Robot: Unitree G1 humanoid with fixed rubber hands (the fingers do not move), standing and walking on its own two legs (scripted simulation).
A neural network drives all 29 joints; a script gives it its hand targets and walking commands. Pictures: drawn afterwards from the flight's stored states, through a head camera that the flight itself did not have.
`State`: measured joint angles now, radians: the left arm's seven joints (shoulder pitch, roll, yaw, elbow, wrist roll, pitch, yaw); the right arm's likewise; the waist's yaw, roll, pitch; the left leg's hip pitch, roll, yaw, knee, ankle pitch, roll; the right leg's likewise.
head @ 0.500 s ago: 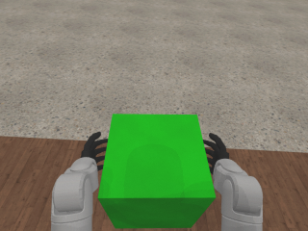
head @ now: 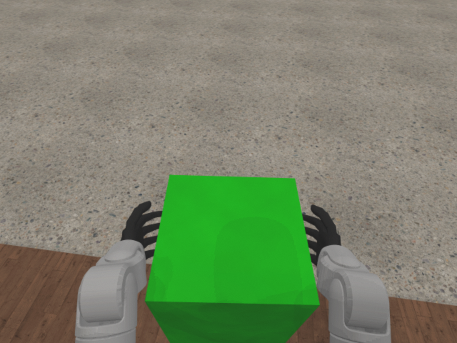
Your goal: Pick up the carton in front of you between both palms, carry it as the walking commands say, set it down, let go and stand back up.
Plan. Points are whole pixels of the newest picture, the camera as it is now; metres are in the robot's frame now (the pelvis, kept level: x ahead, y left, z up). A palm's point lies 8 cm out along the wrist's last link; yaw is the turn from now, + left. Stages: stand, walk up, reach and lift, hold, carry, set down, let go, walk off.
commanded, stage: carry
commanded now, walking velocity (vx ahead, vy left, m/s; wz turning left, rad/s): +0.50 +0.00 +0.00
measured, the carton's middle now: (229, 265) +0.27 +0.00 +0.01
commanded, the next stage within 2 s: none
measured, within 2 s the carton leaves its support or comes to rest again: neither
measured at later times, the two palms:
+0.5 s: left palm (163, 99) +0.67 +0.17 +0.10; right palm (281, 101) +0.66 -0.13 +0.10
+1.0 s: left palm (164, 77) +0.79 +0.19 +0.10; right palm (270, 78) +0.79 -0.11 +0.10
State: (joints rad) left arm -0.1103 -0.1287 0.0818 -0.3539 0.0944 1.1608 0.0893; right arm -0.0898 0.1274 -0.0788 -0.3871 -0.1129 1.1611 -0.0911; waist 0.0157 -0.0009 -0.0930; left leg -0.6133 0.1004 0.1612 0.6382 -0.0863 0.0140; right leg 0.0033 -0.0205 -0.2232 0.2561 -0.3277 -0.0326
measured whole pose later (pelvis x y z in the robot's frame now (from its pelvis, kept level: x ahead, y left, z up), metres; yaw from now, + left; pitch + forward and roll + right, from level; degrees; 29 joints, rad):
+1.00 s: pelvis +0.42 +0.04 +0.00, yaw -1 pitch +7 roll -1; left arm -0.68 -0.04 0.22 -0.02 0.07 1.19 0.14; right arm -0.64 0.05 -0.26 -0.06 -0.07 1.19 -0.13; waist 0.02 -0.01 0.04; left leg -0.25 0.00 0.05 0.52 -0.33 0.00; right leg -0.43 0.00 -0.10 0.59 -0.20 -0.08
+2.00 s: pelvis +0.44 +0.07 -0.01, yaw -1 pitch +2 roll +0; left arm -0.68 0.01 0.20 0.24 0.06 1.22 0.13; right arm -0.67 0.00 -0.21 0.23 -0.06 1.22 -0.12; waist 0.00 0.00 -0.09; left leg -0.27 -0.02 0.06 0.55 -0.31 0.04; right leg -0.35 0.00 -0.07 0.53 -0.23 -0.04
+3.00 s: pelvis +0.42 +0.08 -0.01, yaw +0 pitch +2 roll +0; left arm -0.69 0.01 0.19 0.25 0.06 1.23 0.13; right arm -0.67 0.00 -0.21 0.23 -0.07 1.22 -0.12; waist 0.01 0.00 -0.09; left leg -0.30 -0.02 0.07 0.54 -0.27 0.05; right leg -0.37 -0.01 -0.07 0.51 -0.18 -0.02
